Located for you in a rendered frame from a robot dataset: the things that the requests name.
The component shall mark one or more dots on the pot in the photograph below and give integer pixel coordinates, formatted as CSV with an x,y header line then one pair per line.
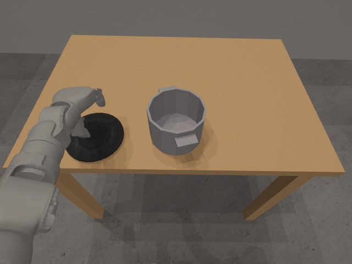
x,y
176,118

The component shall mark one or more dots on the robot left upper arm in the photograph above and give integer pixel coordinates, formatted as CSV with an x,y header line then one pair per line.
x,y
27,207

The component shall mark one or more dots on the lid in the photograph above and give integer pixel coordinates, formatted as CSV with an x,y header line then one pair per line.
x,y
106,144

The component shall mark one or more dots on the knob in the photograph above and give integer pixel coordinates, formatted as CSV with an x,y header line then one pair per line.
x,y
94,129

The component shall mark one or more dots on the robot left forearm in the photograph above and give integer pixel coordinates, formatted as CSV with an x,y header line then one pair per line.
x,y
42,151

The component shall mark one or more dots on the table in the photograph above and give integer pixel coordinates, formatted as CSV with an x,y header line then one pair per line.
x,y
259,119

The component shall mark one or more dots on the robot left hand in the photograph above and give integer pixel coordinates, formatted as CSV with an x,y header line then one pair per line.
x,y
83,97

